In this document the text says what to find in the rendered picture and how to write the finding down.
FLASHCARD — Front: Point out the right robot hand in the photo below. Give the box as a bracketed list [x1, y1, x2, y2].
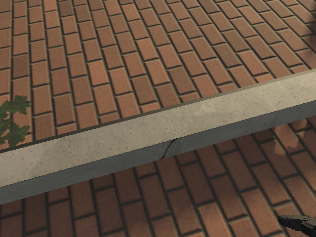
[277, 214, 316, 237]

